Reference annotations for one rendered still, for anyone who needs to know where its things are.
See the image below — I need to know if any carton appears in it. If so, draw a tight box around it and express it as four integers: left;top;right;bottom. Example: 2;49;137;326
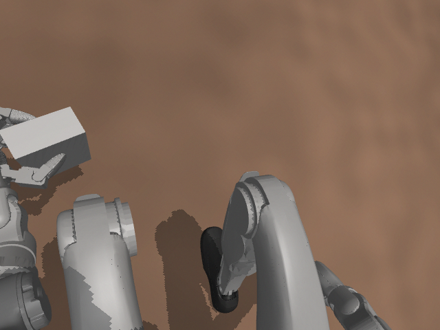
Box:
0;107;91;175

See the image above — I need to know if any left robot hand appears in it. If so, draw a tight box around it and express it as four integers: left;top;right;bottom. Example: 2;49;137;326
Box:
0;107;67;189

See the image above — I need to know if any left robot arm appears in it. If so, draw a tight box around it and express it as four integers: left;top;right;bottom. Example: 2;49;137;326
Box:
0;186;52;330

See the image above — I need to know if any right robot hand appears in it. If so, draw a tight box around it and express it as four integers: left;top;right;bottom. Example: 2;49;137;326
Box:
315;261;344;307

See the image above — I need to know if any right robot foot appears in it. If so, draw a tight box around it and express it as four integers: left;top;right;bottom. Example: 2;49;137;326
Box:
200;227;239;314

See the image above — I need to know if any right robot arm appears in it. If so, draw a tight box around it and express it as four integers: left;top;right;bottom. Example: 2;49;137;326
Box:
327;285;392;330

